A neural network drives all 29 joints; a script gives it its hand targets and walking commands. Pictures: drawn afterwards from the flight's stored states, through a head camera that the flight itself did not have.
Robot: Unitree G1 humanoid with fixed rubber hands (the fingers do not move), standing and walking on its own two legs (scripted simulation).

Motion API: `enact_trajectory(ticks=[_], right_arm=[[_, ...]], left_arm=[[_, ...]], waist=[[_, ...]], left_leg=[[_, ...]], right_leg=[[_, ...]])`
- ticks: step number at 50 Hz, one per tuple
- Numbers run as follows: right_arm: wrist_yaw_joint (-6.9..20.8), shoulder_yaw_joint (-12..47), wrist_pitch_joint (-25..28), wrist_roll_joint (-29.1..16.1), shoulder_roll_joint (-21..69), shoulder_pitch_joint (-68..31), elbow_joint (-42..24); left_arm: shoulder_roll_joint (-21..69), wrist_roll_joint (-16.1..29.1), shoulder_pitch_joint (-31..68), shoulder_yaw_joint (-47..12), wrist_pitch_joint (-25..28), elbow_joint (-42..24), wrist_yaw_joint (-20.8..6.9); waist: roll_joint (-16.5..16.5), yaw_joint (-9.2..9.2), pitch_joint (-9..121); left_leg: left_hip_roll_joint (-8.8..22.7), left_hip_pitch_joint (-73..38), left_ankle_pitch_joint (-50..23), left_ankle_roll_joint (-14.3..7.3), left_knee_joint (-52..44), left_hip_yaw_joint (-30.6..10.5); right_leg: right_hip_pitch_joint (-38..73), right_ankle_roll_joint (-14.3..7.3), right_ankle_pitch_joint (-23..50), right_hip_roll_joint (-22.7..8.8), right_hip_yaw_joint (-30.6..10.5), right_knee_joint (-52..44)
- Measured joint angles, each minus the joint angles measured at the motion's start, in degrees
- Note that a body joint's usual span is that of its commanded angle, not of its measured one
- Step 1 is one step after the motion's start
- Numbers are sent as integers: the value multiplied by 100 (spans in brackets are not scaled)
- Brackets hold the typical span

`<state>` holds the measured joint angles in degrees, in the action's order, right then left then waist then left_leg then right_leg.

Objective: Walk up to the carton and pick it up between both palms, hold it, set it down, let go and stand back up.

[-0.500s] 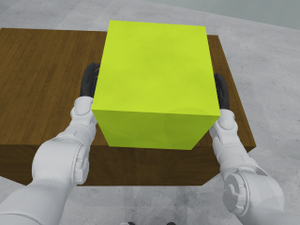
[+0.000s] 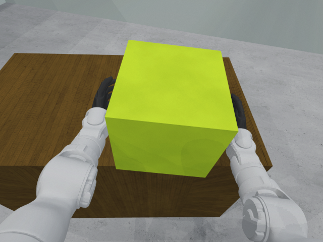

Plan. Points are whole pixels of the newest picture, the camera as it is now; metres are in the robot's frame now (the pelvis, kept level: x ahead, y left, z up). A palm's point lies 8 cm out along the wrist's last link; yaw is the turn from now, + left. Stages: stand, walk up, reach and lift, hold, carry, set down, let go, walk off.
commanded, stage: reach and lift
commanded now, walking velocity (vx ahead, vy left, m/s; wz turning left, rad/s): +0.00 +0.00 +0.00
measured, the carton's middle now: (167, 110) +0.46 +0.01 +0.05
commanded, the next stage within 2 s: hold in 1.92 s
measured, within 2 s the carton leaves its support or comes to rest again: neither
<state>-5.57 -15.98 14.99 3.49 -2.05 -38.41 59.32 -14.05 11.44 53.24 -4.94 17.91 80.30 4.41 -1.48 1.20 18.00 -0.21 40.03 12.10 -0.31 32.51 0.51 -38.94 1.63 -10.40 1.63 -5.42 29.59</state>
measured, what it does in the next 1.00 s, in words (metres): stands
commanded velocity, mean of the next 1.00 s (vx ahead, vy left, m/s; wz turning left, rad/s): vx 0.00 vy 0.00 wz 0.00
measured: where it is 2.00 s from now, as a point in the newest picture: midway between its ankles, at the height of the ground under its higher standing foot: outside the picture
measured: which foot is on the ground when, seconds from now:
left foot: down 0.00-1.00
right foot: down 0.00-1.00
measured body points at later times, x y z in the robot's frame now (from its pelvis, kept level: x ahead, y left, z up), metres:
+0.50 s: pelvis -0.03 +0.00 +0.00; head -0.03 +0.02 +0.45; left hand +0.42 +0.18 +0.15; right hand +0.39 -0.17 +0.13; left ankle +0.02 +0.10 -0.72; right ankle +0.03 -0.14 -0.72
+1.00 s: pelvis -0.04 +0.01 +0.01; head -0.07 +0.03 +0.45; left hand +0.39 +0.20 +0.18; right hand +0.38 -0.16 +0.18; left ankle +0.02 +0.10 -0.72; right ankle +0.02 -0.14 -0.72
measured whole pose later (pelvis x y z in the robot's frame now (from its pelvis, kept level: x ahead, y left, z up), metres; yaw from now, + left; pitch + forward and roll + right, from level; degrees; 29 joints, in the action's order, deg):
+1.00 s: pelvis -0.04 +0.01 +0.01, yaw +0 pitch +8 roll -2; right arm -3.7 -11.8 -18.6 -4.5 -6.9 -45.5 46.1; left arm -13.2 9.5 49.4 5.3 -21.9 49.5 9.0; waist -0.9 1.2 14.8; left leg 0.1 28.7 10.3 -0.3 31.2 0.5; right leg -26.1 1.7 -6.9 1.7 -5.4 24.9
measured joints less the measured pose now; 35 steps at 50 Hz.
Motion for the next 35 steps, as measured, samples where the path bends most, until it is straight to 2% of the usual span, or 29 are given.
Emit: enact_trajectory(ticks=[8, 20, 26, 35], right_arm=[[-17, 239, -554, -380, -129, 62, -664], [21, 316, -1559, -512, -226, -92, -1058], [41, 413, -1962, -780, -332, -100, -1295], [80, 413, -2744, -794, -383, -473, -1312]], left_arm=[[-3, 1, -55, -6, -582, -748, 122], [-38, 1, -49, 51, -1503, -1219, 208], [-49, 2, -210, 88, -2270, -2031, 346], [-30, 1, -287, 557, -3013, -2401, 365]], waist=[[36, 0, 43], [46, 0, 66], [49, 0, 9], [50, -1, -123]], left_leg=[[0, 1, -83, 0, 0, 0], [-1, -69, -175, 0, 0, 0], [4, -273, -180, 0, -2, 0], [13, -687, -172, 0, -46, 0]], right_leg=[[0, 6, 82, 0, 0, 0], [72, 6, 178, 0, 0, -2], [292, 6, 196, 3, 0, -39], [738, 6, 229, 7, 0, -153]])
